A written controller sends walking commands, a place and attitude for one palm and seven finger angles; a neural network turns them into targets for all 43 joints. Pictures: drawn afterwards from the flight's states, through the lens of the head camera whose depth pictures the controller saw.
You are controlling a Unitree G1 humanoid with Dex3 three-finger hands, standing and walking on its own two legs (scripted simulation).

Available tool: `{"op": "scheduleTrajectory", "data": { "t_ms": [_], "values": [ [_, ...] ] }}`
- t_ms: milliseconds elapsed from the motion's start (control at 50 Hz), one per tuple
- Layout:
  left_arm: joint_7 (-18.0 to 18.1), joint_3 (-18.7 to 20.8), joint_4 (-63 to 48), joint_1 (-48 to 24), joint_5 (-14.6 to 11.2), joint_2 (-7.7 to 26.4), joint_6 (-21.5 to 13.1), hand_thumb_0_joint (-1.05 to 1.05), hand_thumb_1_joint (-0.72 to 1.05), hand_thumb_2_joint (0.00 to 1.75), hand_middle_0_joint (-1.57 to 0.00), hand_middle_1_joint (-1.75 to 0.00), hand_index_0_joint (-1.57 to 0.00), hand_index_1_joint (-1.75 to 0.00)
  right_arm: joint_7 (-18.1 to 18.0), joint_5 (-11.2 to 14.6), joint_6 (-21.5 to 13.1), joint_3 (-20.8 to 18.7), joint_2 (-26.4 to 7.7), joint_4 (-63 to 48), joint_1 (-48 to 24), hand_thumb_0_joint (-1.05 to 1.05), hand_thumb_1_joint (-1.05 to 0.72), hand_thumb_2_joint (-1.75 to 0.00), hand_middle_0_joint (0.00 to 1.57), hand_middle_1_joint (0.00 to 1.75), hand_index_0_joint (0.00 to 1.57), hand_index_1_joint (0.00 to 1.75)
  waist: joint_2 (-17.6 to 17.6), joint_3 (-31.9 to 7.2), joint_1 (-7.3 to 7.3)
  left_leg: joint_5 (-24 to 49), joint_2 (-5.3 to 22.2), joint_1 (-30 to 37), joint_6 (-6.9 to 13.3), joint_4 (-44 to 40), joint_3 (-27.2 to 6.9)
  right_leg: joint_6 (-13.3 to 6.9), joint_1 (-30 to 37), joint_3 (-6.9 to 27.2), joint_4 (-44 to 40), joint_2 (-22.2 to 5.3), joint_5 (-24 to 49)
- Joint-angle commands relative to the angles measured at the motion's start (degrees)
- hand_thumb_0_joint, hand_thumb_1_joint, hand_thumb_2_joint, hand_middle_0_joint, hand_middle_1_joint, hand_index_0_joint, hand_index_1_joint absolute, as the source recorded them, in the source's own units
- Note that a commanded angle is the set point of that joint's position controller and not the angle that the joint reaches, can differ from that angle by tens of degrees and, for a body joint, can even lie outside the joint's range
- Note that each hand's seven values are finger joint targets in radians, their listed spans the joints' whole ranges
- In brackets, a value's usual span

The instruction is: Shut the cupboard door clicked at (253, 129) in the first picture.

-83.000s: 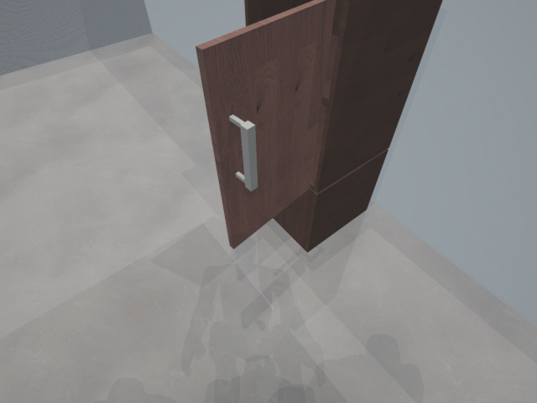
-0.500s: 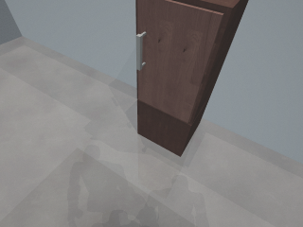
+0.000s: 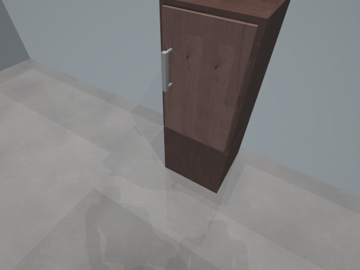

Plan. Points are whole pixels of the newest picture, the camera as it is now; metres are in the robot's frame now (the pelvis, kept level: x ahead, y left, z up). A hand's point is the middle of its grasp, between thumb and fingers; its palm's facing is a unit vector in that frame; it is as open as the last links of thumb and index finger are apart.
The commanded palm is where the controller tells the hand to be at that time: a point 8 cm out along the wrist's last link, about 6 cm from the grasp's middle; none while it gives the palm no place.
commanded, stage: let the arm hang, fingers relaxed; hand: left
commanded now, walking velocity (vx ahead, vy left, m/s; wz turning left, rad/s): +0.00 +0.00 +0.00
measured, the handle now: (167, 70) +0.86 +0.09 +0.01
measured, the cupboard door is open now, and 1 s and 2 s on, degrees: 0 0 0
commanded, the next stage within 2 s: look to check the result in 0.10 s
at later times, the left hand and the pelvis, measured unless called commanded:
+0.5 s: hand out of the picture -0.03 +0.15 -0.18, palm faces +0.03 -0.98 -0.18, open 7.3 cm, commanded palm none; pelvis +0.01 -0.01 +0.00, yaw +0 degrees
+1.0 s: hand out of the picture -0.01 +0.14 -0.18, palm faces +0.03 -0.99 -0.15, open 7.3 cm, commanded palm none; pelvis +0.02 -0.01 +0.00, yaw +0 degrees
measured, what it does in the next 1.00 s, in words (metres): stands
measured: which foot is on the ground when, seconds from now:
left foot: down 0.00-1.00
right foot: down 0.00-1.00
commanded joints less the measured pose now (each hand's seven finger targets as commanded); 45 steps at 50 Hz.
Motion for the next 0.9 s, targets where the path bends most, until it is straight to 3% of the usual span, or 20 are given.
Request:
{"op": "scheduleTrajectory", "data": {
  "t_ms": [0, 260, 480, 580, 700, 880],
  "values": [
    [0.48, 1.12, -0.55, 5.62, -0.13, 5.77, -0.01, 0.0, 0.9, 0.9, -0.2, -0.3, -0.2, -0.3, -0.49, 0.29, -0.4, -1.17, -5.57, -1.31, 4.22, 0.0, -0.9, -0.9, 0.2, 0.3, 0.2, 0.3, 0.75, 8.32, -0.06, -10.06, 5.75, -0.33, -0.28, -7.67, -7.62, -2.94, -8.87, 3.12, -6.05, -2.78, -2.43],
    [0.32, 1.25, -0.92, 4.55, -0.37, 6.21, -0.14, 0.0, 0.9, 0.9, -0.2, -0.3, -0.2, -0.3, -0.55, 0.24, -0.5, -1.01, -5.85, -1.4, 4.21, 0.0, -0.9, -0.9, 0.2, 0.3, 0.2, 0.3, 0.83, 5.98, 0.01, -7.05, 5.79, 1.3, -0.36, -6.57, -7.36, -3.22, -7.65, 3.47, -6.06, -2.82, -1.06],
    [0.45, 1.06, -0.81, 4.18, -0.49, 6.91, -0.35, 0.0, 0.9, 0.9, -0.2, -0.3, -0.2, -0.3, -0.44, 0.54, -0.38, -0.91, -6.09, -0.93, 3.4, 0.0, -0.9, -0.9, 0.2, 0.3, 0.2, 0.3, -0.94, 6.61, 0.0, -3.46, 5.77, 3.13, -0.54, -5.18, -6.31, -3.27, -7.96, 3.74, -7.15, -3.04, -0.47],
    [0.51, 1.12, -0.8, 4.01, -0.53, 7.03, -0.57, 0.0, 0.9, 0.9, -0.2, -0.3, -0.2, -0.3, -0.53, 0.6, -0.67, -0.75, -6.14, -0.73, 3.09, 0.0, -0.9, -0.9, 0.2, 0.3, 0.2, 0.3, -0.53, 5.34, 0.05, 0.38, 5.96, 3.98, -0.53, -4.58, -6.07, -3.18, -6.16, 3.66, -7.08, -3.23, 2.47],
    [0.55, 0.97, -0.5, 3.56, -0.52, 6.47, -0.48, 0.0, 0.9, 0.9, -0.2, -0.3, -0.2, -0.3, -0.56, 0.47, -0.53, -0.74, -5.77, -0.52, 2.21, 0.0, -0.9, -0.9, 0.2, 0.3, 0.2, 0.3, 0.2, 7.12, -0.09, -0.74, 5.79, 3.84, -0.77, -4.94, -5.99, -3.16, -6.95, 3.77, -7.6, -3.35, 1.87],
    [0.55, 1.12, -0.64, 3.63, -0.54, 6.68, -0.63, 0.0, 0.9, 0.9, -0.2, -0.3, -0.2, -0.3, -0.75, 0.58, -1.01, -0.67, -6.38, -0.57, 2.15, 0.0, -0.9, -0.9, 0.2, 0.3, 0.2, 0.3, 0.39, 5.03, 0.21, 3.75, 6.17, 5.31, -0.49, -4.59, -5.98, -3.05, -4.5, 3.61, -7.26, -3.24, 5.22]
  ]
}}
